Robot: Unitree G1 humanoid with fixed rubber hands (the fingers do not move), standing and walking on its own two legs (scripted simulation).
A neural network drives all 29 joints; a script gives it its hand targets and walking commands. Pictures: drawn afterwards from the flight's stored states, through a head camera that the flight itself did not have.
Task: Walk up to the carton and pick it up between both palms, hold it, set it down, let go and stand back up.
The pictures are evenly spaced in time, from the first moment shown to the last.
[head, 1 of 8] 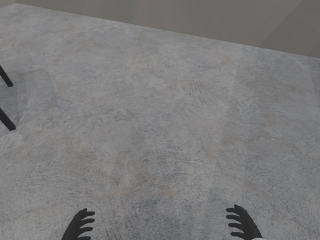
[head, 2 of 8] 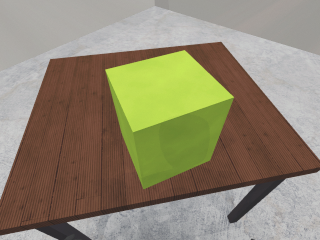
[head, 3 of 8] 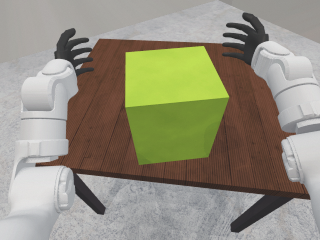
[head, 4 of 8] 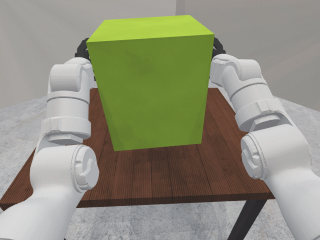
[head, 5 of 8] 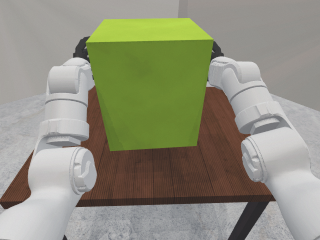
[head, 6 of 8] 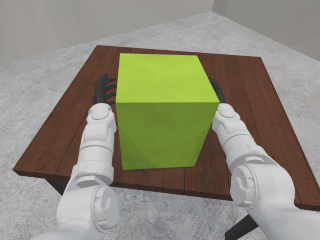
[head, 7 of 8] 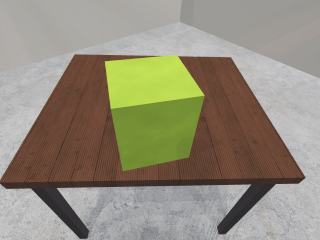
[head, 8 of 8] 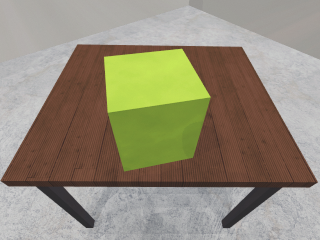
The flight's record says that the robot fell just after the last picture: no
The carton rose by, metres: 0.22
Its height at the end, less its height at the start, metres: +0.00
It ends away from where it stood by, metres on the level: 0.03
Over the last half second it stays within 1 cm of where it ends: yes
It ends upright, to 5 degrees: yes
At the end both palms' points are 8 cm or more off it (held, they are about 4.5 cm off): yes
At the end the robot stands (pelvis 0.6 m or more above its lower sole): yes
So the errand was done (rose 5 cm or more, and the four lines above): yes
